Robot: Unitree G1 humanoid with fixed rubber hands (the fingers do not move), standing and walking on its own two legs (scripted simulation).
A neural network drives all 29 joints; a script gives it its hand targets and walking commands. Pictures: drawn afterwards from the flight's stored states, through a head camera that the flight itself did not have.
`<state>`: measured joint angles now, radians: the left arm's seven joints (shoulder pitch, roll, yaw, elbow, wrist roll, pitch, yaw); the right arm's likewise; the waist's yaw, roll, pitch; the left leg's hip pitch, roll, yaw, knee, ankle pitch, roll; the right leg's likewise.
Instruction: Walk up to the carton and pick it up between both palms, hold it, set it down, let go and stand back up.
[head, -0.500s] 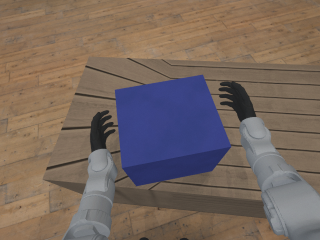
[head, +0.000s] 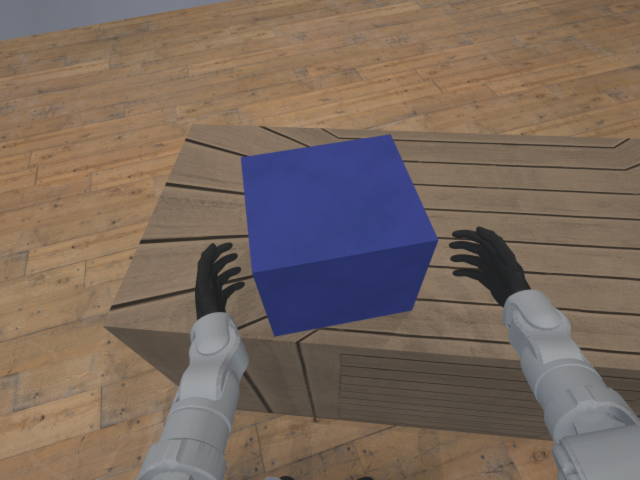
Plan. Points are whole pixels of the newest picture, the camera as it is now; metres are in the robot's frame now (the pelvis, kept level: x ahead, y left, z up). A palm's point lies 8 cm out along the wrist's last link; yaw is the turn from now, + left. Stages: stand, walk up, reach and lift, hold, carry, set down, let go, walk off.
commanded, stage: set down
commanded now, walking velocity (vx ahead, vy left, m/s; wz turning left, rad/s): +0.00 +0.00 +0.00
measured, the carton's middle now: (331, 238) +0.48 +0.05 -0.04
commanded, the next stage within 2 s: none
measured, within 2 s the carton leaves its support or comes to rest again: neither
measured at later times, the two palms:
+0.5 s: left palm (209, 337) +0.28 +0.19 -0.01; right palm (525, 326) +0.36 -0.22 -0.03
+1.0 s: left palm (188, 356) +0.26 +0.20 +0.00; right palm (533, 362) +0.31 -0.22 -0.04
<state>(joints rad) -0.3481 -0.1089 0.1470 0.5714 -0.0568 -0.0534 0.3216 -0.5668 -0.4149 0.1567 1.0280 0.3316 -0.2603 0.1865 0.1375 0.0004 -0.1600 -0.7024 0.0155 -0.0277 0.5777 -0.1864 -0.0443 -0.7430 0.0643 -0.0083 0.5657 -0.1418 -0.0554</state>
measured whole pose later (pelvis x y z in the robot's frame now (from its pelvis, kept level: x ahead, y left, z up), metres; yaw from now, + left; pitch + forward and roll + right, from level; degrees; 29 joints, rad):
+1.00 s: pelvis +0.03 +0.01 +0.01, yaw +0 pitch +13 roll +0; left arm 0.08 -0.11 0.03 0.25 -0.07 -0.13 0.31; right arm -0.13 -0.44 0.13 0.92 0.39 -0.52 0.25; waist 0.14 0.00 -0.07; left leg -0.55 0.01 -0.03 0.56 -0.24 -0.03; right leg -0.58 0.07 -0.01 0.53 -0.18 -0.07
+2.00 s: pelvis +0.04 +0.01 +0.01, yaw +0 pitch +8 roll +0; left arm 0.24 -0.05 0.03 0.28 -0.07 -0.13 0.21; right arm 0.06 -0.45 0.11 0.92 0.40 -0.51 0.25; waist 0.14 -0.01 -0.05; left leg -0.43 0.01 -0.03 0.54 -0.26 -0.02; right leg -0.45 0.06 -0.01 0.51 -0.20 -0.06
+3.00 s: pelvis +0.06 +0.03 +0.02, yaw +0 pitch +7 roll -2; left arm 0.29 0.01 -0.01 0.32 -0.07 -0.07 0.17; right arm 0.11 -0.37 0.07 0.92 0.38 -0.43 0.22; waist 0.14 -0.01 -0.02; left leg -0.37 0.01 -0.03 0.54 -0.29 0.00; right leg -0.36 0.06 -0.01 0.44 -0.20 -0.04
